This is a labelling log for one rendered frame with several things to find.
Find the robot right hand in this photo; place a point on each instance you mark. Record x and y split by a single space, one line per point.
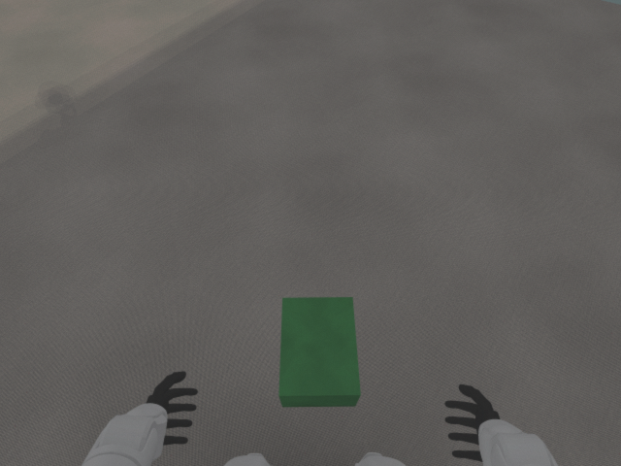
482 410

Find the left robot forearm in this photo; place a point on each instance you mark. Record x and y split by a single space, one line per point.
132 439

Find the robot right shin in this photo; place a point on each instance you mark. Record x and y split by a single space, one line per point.
371 454

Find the right robot forearm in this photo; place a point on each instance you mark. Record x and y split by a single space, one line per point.
502 444

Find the carton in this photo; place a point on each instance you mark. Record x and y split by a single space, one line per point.
318 353

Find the robot left hand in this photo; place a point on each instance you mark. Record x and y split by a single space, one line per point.
162 395

